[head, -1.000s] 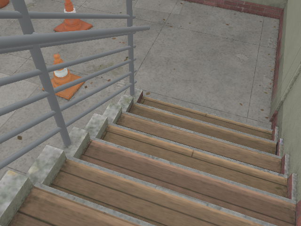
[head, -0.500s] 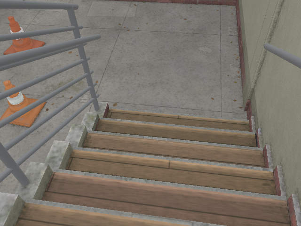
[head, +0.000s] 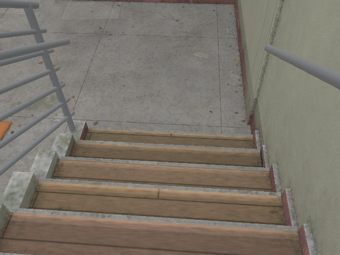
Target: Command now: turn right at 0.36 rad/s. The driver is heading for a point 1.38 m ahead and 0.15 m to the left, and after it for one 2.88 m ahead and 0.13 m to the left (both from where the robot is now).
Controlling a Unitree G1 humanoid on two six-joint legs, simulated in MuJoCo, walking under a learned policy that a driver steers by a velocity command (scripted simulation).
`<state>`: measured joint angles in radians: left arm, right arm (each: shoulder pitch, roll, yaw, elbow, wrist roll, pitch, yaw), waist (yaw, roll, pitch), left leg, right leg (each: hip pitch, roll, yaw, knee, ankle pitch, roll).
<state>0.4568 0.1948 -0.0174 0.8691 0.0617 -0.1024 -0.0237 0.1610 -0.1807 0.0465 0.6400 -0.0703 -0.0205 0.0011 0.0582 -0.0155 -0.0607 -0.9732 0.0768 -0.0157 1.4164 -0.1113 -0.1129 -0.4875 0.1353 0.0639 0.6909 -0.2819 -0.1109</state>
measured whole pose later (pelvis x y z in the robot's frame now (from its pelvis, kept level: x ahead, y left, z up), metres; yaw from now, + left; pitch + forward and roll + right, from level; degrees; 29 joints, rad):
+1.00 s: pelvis +0.12 +0.05 +0.00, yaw -4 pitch +1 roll +0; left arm 0.30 0.22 0.05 0.98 0.06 -0.09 -0.03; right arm 0.33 -0.23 -0.08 0.97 -0.04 -0.09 0.00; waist -0.03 0.02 -0.03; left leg -0.28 0.01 0.06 0.70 -0.45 0.11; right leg -0.28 0.00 -0.05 0.70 -0.44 -0.13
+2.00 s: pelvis +0.64 +0.01 -0.31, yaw -4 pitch +1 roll +0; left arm 0.29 0.23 0.02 0.99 0.09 -0.08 -0.06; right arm 0.43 -0.20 0.00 1.06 -0.08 -0.08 0.09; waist -0.03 -0.01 -0.04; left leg -0.59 0.00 -0.03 1.77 -0.51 0.10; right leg -0.27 0.04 -0.07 0.52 -0.27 -0.06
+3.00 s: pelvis +1.22 +0.04 -0.64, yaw +21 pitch +2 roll -2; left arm 0.49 0.20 0.01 1.04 0.09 -0.11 -0.04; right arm 0.24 -0.23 -0.02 0.90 -0.08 -0.08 0.11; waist 0.06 0.02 -0.07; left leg -0.88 0.10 -0.01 1.18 0.08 0.07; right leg -0.25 0.05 -0.12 0.61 -0.41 -0.08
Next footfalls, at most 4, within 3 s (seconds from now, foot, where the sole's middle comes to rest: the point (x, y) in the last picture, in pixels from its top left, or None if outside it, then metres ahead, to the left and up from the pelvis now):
0.24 left None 0.12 0.15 -0.75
0.56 right None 0.10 -0.06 -0.75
1.38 left None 0.40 0.13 -0.91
1.88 right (202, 242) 0.68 -0.07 -1.08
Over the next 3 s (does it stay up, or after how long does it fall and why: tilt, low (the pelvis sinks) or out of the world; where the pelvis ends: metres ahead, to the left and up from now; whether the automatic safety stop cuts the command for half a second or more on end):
stays up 1.22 0.04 -0.64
